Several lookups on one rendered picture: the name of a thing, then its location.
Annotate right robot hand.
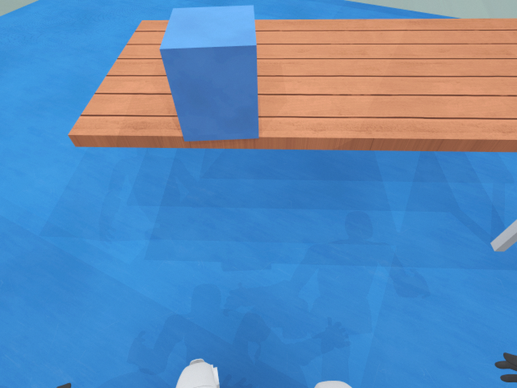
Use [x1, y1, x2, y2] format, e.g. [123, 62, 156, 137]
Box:
[495, 352, 517, 382]

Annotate table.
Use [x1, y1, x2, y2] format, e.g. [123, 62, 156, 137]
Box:
[68, 19, 517, 251]

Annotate carton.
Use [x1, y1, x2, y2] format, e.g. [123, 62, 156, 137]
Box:
[160, 5, 259, 141]

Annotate robot left thigh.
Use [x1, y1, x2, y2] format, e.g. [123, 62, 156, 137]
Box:
[176, 362, 220, 388]

